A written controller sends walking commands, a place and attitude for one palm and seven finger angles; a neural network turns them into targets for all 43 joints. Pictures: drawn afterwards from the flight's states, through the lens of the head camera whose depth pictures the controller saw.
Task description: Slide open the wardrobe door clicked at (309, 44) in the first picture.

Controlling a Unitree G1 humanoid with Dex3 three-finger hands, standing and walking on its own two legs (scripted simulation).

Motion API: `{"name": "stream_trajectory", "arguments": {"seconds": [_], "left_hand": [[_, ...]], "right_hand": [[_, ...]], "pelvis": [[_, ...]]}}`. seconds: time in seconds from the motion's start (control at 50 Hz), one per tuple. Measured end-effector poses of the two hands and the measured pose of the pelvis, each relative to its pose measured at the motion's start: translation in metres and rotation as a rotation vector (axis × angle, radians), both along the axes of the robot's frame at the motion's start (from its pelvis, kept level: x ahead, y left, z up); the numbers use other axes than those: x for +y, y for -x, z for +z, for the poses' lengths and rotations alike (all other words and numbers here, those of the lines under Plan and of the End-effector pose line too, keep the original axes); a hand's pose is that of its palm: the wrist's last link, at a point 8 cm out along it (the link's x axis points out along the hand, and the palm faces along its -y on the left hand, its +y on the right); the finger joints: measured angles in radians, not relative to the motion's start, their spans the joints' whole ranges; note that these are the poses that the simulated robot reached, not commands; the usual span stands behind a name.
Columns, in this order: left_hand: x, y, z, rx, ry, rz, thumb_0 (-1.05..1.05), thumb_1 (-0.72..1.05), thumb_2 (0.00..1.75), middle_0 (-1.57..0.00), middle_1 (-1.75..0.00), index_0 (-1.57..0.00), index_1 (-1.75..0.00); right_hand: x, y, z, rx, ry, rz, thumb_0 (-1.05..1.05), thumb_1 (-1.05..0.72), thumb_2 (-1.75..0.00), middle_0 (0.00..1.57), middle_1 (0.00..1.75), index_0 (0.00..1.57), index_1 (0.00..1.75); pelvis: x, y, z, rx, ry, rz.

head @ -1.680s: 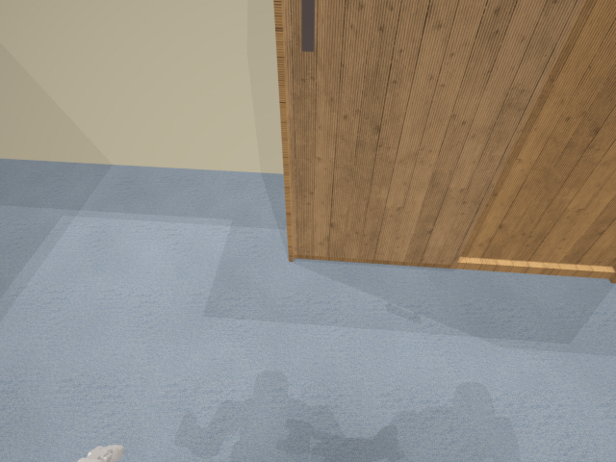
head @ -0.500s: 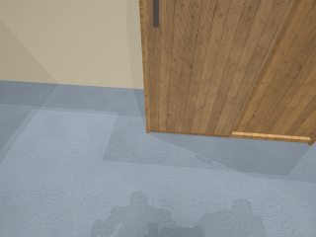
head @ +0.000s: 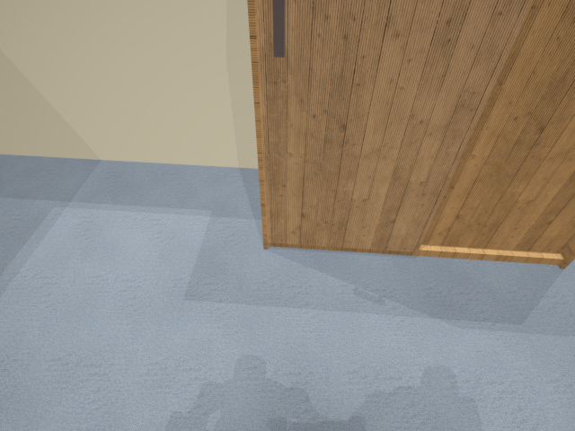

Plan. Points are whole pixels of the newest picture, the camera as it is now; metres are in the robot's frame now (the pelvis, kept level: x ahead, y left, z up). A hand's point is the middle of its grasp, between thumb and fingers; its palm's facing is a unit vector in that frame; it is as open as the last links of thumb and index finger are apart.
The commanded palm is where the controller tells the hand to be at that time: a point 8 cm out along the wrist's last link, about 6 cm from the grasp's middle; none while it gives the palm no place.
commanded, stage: walk to a spot facing it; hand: left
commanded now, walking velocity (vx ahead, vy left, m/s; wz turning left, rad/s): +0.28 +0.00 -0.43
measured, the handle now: out of the picture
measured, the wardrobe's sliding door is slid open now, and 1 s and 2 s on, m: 0.00 0.00 0.00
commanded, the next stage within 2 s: turn to face it in 0.26 s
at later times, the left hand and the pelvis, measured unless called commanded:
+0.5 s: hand (207, 428) +0.17 +0.15 -0.18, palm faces -0.11 -0.97 -0.21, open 7.4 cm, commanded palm none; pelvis +0.12 -0.03 -0.01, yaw -9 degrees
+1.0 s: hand (204, 384) +0.24 +0.17 -0.18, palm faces -0.04 -0.98 -0.20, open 7.4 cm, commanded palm none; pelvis +0.20 -0.01 -0.01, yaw -5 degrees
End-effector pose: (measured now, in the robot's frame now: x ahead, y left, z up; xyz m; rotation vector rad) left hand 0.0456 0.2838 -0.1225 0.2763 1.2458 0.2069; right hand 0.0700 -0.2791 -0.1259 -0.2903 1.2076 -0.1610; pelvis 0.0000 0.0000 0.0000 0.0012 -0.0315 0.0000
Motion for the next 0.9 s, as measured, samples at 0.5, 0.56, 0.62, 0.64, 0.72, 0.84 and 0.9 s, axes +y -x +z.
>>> {"name": "stream_trajectory", "arguments": {"seconds": [0.5,0.56,0.62,0.64,0.72,0.84,0.9], "left_hand": [[-0.088,-0.125,-0.024,0.037,0.107,-0.113,0.0,0.9,0.9,-0.2,-0.3,-0.2,-0.3],[-0.093,-0.138,-0.022,0.066,0.12,-0.133,0.0,0.91,0.9,-0.2,-0.3,-0.2,-0.3],[-0.092,-0.15,-0.025,0.083,0.134,-0.125,0.01,0.92,0.9,-0.2,-0.3,-0.21,-0.3],[-0.091,-0.153,-0.028,0.085,0.142,-0.117,0.01,0.92,0.9,-0.2,-0.3,-0.21,-0.3],[-0.082,-0.167,-0.047,0.092,0.171,-0.071,0.01,0.91,0.9,-0.2,-0.3,-0.21,-0.3],[-0.069,-0.181,-0.047,0.111,0.166,-0.037,0.01,0.91,0.9,-0.2,-0.3,-0.2,-0.3],[-0.065,-0.187,-0.039,0.1,0.153,-0.035,0.01,0.91,0.9,-0.2,-0.3,-0.2,-0.3]], "right_hand": [[0.029,0.02,-0.034,0.236,-0.134,-0.302,0.01,-0.9,-0.9,0.2,0.3,0.2,0.3],[0.029,-0.024,-0.028,0.141,-0.14,-0.302,0.01,-0.9,-0.9,0.2,0.3,0.2,0.3],[0.031,-0.063,-0.024,0.082,-0.127,-0.288,0.01,-0.92,-0.9,0.2,0.3,0.2,0.3],[0.031,-0.074,-0.023,0.072,-0.118,-0.28,0.01,-0.93,-0.9,0.2,0.3,0.2,0.3],[0.036,-0.113,-0.025,0.043,-0.083,-0.231,0.01,-0.94,-0.9,0.2,0.3,0.2,0.3],[0.046,-0.143,-0.018,0.031,-0.069,-0.192,0.0,-0.94,-0.9,0.2,0.3,0.2,0.3],[0.045,-0.149,-0.016,0.033,-0.078,-0.183,0.0,-0.94,-0.9,0.2,0.3,0.21,0.3]], "pelvis": [[-0.026,-0.117,-0.012,0.012,0.004,-0.156],[-0.025,-0.132,-0.006,0.019,0.001,-0.159],[-0.021,-0.149,-0.006,0.016,0.012,-0.157],[-0.019,-0.155,-0.007,0.013,0.018,-0.154],[-0.009,-0.181,-0.018,0.001,0.039,-0.132],[0.0,-0.193,-0.014,0.009,0.012,-0.12],[0.001,-0.194,-0.01,0.018,0.011,-0.106]]}}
